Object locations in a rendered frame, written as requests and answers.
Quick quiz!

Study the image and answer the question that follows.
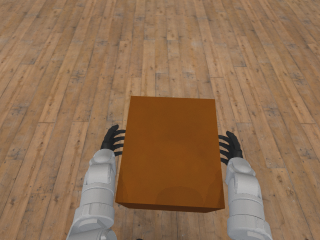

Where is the robot right forearm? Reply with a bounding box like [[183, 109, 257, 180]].
[[225, 157, 273, 240]]

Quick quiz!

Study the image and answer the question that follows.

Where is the right robot hand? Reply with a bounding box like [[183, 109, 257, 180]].
[[218, 131, 243, 165]]

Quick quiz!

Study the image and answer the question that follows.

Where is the left robot hand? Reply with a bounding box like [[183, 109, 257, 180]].
[[100, 124, 126, 157]]

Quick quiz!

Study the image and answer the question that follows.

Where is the robot left upper arm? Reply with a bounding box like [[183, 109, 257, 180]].
[[67, 227, 117, 240]]

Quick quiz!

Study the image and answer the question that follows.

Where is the carton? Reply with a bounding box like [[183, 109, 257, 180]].
[[115, 96, 225, 213]]

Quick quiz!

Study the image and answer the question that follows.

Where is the robot left forearm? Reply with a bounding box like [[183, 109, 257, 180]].
[[66, 148, 116, 240]]

